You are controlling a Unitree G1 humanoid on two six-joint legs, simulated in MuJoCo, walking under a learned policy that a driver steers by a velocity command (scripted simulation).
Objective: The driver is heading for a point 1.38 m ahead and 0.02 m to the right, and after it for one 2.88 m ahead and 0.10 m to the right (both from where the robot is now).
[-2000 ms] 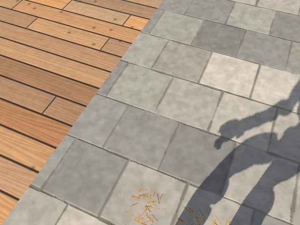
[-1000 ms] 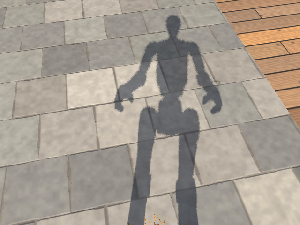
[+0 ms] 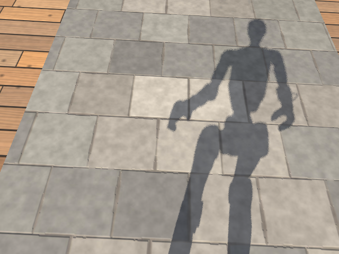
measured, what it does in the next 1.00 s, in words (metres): walks ahead: right foot, then left foot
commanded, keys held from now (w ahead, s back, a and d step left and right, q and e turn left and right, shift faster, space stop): q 0.32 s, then no key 0.14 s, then w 0.16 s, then w+e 0.38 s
